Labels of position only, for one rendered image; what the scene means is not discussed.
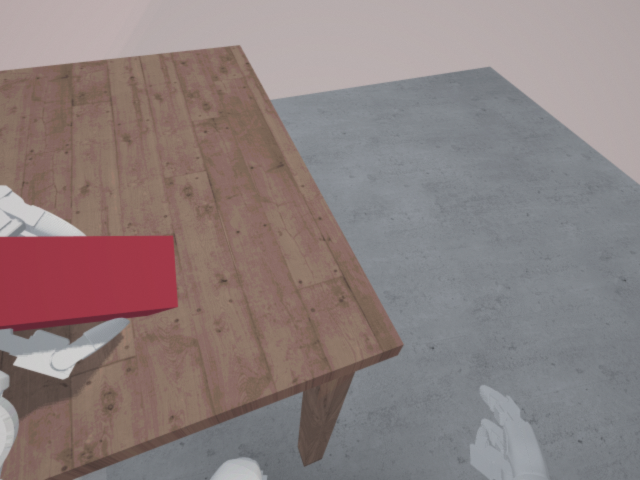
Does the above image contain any right robot hand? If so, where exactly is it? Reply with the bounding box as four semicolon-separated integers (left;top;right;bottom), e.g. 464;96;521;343
470;385;549;480

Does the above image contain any robot left thigh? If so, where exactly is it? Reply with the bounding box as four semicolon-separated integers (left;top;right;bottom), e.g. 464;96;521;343
210;459;267;480

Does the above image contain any sponge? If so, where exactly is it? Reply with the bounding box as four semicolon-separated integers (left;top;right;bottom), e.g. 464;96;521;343
0;236;178;331

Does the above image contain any left robot hand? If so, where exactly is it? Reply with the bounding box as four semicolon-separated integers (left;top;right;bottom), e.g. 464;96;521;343
0;185;130;380

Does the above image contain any table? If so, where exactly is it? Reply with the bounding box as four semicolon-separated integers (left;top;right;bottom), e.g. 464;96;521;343
0;45;404;480

